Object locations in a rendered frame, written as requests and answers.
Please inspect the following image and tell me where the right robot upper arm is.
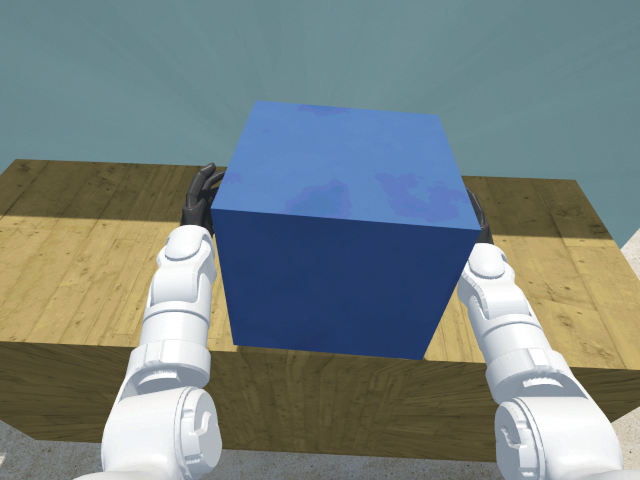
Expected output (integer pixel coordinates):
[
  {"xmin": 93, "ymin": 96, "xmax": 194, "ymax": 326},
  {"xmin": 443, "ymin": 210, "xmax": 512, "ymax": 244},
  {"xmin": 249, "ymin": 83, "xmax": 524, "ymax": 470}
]
[{"xmin": 495, "ymin": 397, "xmax": 640, "ymax": 480}]

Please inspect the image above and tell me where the robot left hand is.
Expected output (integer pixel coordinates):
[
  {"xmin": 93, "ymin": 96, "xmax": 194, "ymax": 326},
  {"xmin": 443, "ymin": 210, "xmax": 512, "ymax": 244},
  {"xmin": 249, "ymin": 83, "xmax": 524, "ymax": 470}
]
[{"xmin": 180, "ymin": 163, "xmax": 226, "ymax": 239}]

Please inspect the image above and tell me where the robot right hand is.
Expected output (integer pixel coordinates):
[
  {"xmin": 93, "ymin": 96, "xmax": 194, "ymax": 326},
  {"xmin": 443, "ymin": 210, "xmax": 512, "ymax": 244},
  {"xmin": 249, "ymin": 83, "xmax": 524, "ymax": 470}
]
[{"xmin": 465, "ymin": 186, "xmax": 494, "ymax": 245}]

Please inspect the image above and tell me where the carton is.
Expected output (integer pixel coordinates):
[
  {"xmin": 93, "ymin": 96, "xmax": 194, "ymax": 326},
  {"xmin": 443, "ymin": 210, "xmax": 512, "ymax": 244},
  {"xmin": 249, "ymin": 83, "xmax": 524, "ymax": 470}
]
[{"xmin": 210, "ymin": 100, "xmax": 481, "ymax": 360}]

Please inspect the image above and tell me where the pedestal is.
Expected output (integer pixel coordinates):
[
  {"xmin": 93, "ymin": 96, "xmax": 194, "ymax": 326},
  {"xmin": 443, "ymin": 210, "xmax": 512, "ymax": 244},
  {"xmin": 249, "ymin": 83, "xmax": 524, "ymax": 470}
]
[{"xmin": 0, "ymin": 159, "xmax": 640, "ymax": 463}]

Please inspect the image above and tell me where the left robot upper arm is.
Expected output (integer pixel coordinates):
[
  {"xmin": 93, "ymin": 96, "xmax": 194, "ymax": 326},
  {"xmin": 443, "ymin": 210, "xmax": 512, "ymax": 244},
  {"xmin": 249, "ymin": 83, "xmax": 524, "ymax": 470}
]
[{"xmin": 73, "ymin": 386, "xmax": 222, "ymax": 480}]

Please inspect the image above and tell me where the robot left forearm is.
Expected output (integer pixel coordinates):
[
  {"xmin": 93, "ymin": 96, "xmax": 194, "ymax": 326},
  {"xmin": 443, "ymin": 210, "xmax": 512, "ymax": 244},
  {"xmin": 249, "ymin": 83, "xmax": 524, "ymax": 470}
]
[{"xmin": 101, "ymin": 225, "xmax": 217, "ymax": 472}]

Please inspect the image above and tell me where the robot right forearm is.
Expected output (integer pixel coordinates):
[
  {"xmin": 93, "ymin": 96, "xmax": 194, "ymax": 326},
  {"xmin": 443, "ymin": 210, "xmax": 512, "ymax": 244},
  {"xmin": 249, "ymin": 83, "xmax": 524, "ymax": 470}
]
[{"xmin": 457, "ymin": 243, "xmax": 624, "ymax": 469}]

